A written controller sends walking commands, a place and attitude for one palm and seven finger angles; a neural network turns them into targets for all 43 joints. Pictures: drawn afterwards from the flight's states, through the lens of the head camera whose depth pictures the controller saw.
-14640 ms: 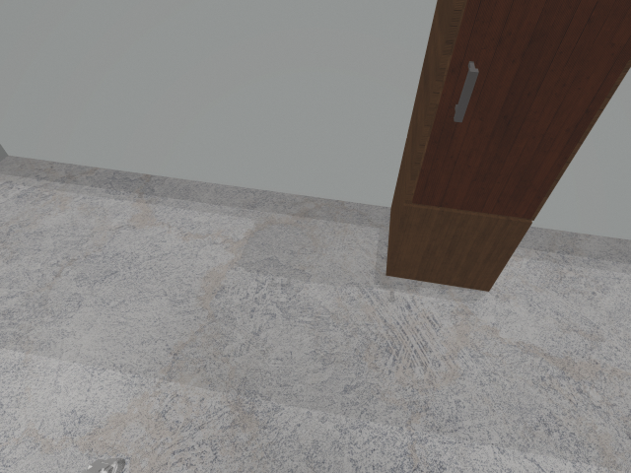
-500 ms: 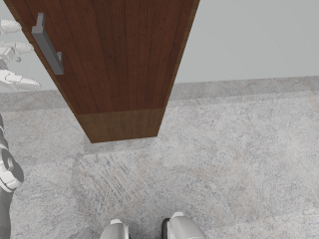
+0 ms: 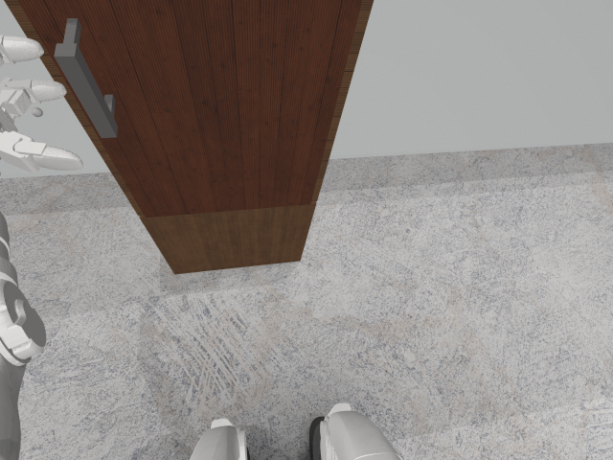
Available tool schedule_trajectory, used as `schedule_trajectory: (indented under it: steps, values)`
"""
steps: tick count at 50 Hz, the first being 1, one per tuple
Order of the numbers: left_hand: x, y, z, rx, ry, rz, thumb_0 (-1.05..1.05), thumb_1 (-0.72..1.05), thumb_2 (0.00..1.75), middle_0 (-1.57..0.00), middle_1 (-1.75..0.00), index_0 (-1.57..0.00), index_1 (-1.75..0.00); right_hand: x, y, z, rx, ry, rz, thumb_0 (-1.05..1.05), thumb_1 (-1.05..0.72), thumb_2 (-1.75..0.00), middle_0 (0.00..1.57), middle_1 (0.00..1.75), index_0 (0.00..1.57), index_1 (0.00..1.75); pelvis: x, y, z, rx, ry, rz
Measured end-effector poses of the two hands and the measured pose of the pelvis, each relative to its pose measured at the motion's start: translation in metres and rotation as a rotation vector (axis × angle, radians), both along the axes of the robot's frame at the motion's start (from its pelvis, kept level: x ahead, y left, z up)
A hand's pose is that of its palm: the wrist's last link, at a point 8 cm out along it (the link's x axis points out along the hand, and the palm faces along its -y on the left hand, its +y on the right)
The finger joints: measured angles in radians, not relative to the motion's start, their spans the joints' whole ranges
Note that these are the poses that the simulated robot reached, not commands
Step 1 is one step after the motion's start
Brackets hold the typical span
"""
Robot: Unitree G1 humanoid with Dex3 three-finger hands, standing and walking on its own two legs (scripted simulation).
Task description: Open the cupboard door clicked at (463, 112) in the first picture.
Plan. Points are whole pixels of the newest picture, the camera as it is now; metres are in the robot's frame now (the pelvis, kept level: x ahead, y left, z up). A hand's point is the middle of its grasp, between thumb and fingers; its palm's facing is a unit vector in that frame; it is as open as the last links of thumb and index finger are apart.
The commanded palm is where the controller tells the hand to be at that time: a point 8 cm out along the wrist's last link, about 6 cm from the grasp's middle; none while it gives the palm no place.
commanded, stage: slide the fingers in behind the handle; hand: left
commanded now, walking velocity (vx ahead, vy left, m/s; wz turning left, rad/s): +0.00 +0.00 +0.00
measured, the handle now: (91, 83) +0.55 +0.22 +0.10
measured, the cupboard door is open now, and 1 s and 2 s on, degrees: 0 0 0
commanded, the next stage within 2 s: close the thumb around the handle in 1.50 s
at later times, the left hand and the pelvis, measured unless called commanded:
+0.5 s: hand (51, 114) +0.50 +0.25 +0.10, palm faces +0.07 -1.00 +0.00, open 14.2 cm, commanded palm +0.48 +0.28 +0.09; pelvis +0.00 +0.00 +0.00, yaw +1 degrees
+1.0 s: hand (89, 113) +0.51 +0.22 +0.09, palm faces +0.06 -1.00 +0.01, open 13.9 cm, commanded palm +0.49 +0.25 +0.09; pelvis +0.00 +0.00 +0.00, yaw +1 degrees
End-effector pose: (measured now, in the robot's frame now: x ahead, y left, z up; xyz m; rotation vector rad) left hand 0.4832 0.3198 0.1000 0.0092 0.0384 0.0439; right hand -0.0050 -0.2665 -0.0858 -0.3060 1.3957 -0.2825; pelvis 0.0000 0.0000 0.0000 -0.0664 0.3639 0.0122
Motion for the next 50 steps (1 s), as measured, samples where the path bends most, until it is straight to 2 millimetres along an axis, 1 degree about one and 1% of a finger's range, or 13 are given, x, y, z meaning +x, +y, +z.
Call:
schedule_trajectory:
  steps: [8,14,18,24,28,32,36,40,45,50]
  values:
    - [0.001,-0.007,-0.001,-0.008,-0.005,0.006,-0.02,-0.50,0.30,-0.30,-1.20,-0.30,-1.21,-0.017,0.001,0.001,0.007,0.028,-0.019,0.00,-0.91,-0.90,0.20,0.30,0.21,0.30,-0.003,-0.001,0.000,0.002,0.001,-0.004]
    - [0.000,-0.009,-0.001,-0.003,-0.006,0.016,-0.02,-0.50,0.30,-0.30,-1.20,-0.29,-1.21,-0.021,0.002,0.001,0.011,0.039,-0.019,0.00,-0.91,-0.90,0.20,0.30,0.21,0.30,-0.003,0.000,0.000,0.002,-0.001,-0.001]
    - [-0.001,-0.010,-0.001,-0.011,-0.008,0.019,-0.02,-0.50,0.30,-0.30,-1.20,-0.27,-1.21,-0.019,0.003,0.000,0.013,0.038,-0.013,0.00,-0.91,-0.90,0.20,0.30,0.21,0.30,-0.003,0.000,0.001,0.002,-0.002,0.002]
    - [-0.003,-0.013,-0.002,-0.011,-0.014,0.026,-0.02,-0.50,0.30,-0.30,-1.20,-0.25,-1.20,-0.011,0.004,-0.001,0.017,0.024,0.002,0.00,-0.91,-0.90,0.20,0.30,0.21,0.30,-0.001,0.002,0.001,0.000,-0.005,0.009]
    - [-0.005,-0.022,-0.002,-0.008,-0.022,0.001,-0.02,-0.50,0.30,-0.30,-1.20,-0.25,-1.20,-0.004,0.005,-0.002,0.026,0.011,0.012,0.00,-0.91,-0.90,0.20,0.30,0.21,0.30,0.000,0.002,0.002,0.001,-0.010,0.010]
    - [-0.001,-0.034,-0.005,-0.024,-0.010,-0.014,-0.02,-0.50,0.30,-0.30,-1.20,-0.27,-1.20,0.004,0.006,-0.004,0.028,-0.017,0.017,0.00,-0.91,-0.90,0.20,0.30,0.21,0.30,0.000,0.002,0.001,0.002,-0.014,0.012]
    - [0.000,-0.037,-0.007,-0.023,-0.019,0.016,-0.02,-0.50,0.30,-0.30,-1.20,-0.29,-1.22,0.009,0.007,-0.005,0.034,-0.045,0.017,0.00,-0.91,-0.90,0.20,0.30,0.21,0.30,0.000,0.002,0.001,0.005,-0.013,0.006]
    - [0.000,-0.041,-0.005,-0.001,-0.029,0.009,-0.02,-0.50,0.30,-0.30,-1.20,-0.30,-1.22,0.010,0.008,-0.007,0.047,-0.049,0.013,0.00,-0.91,-0.90,0.20,0.30,0.21,0.30,0.001,0.001,0.000,0.007,-0.014,0.003]
    - [0.003,-0.050,-0.005,-0.017,-0.015,-0.002,-0.02,-0.50,0.30,-0.30,-1.20,-0.30,-1.22,0.006,0.008,-0.009,0.054,-0.038,0.010,0.00,-0.91,-0.90,0.20,0.30,0.21,0.30,0.000,0.000,0.000,0.009,-0.016,0.005]
    - [0.003,-0.052,-0.006,-0.017,-0.019,0.020,-0.02,-0.50,0.30,-0.31,-1.20,-0.31,-1.23,0.001,0.006,-0.009,0.055,-0.029,0.008,0.00,-0.91,-0.90,0.20,0.30,0.21,0.30,-0.001,-0.002,0.000,0.011,-0.014,0.005]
